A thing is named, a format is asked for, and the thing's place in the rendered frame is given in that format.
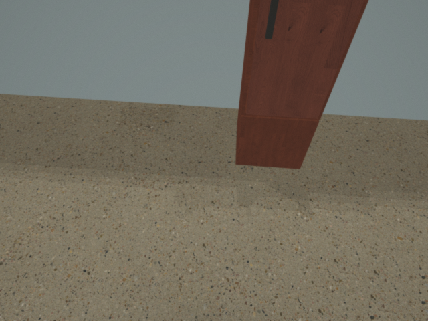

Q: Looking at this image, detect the handle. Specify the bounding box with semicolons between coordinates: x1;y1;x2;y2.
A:
265;0;279;39

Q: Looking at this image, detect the cupboard door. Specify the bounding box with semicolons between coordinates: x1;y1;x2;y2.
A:
246;0;364;119

